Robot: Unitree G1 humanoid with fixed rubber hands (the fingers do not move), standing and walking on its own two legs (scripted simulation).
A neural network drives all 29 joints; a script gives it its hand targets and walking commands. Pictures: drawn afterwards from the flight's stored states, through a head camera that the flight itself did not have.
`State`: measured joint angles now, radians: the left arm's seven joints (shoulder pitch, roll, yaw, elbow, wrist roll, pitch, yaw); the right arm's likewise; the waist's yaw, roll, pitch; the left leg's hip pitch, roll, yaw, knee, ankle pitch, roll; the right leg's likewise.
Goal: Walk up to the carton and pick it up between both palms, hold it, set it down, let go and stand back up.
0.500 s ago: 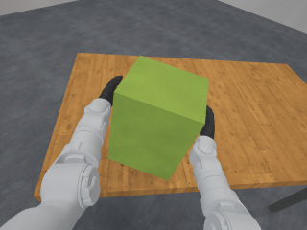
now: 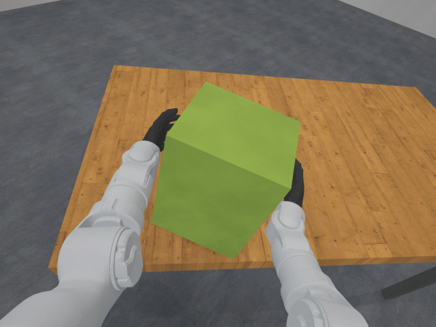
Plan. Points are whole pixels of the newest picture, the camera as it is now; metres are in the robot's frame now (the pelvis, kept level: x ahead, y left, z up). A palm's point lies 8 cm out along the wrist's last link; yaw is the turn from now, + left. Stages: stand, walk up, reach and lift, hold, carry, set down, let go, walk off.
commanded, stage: set down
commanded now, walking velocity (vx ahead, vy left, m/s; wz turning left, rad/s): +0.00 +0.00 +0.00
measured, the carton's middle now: (220, 176) +0.40 -0.03 +0.04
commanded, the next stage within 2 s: none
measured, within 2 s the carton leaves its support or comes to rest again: rests again in 0.66 s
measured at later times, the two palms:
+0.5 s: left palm (149, 149) +0.45 +0.11 +0.07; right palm (286, 200) +0.34 -0.16 +0.04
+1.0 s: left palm (143, 156) +0.44 +0.12 +0.06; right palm (282, 200) +0.34 -0.15 +0.04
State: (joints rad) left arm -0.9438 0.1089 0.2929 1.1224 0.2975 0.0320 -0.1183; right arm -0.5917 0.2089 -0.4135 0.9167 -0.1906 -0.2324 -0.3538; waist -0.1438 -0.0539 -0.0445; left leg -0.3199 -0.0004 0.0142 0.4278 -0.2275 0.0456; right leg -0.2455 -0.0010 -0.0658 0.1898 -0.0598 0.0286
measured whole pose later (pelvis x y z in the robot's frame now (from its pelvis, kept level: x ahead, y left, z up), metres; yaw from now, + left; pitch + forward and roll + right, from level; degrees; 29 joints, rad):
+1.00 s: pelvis +0.00 +0.00 +0.00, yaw +1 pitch +8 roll -2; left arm -0.91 0.09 0.45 1.09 0.46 -0.07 -0.18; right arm -0.65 0.26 -0.65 1.03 -0.40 -0.48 -0.33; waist -0.12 -0.08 -0.01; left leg -0.34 -0.01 0.00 0.40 -0.20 0.04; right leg -0.27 -0.01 -0.09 0.19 -0.06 0.03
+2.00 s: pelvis -0.01 +0.02 -0.01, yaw -3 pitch +13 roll -4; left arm -0.88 0.26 0.01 1.24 -0.08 -0.09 -0.04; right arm -0.71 0.08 -0.19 1.13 0.10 -0.27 -0.36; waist -0.18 -0.01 -0.14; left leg -0.53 0.02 0.05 0.61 -0.30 0.05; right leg -0.47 0.01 -0.04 0.38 -0.12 0.04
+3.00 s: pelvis -0.02 +0.00 +0.00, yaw -2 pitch +0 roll -2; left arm -0.94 0.52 -0.02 0.78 -0.22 0.47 -0.16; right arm -0.72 0.01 -0.06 0.45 0.33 0.43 -0.46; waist -0.18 -0.07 0.02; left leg -0.22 0.01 0.06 0.44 -0.23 0.05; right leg -0.20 0.00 -0.03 0.28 -0.08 0.02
